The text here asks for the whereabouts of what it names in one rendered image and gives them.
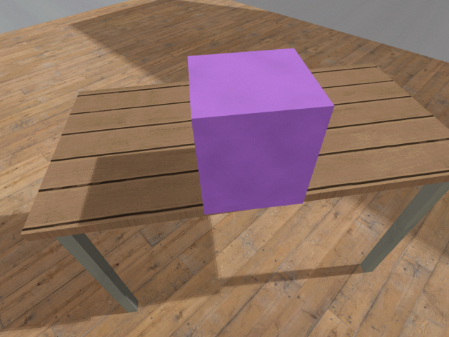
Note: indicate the table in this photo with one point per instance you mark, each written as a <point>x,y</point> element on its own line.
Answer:
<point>127,157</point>

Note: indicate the carton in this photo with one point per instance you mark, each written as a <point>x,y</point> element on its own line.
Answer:
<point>259,119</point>

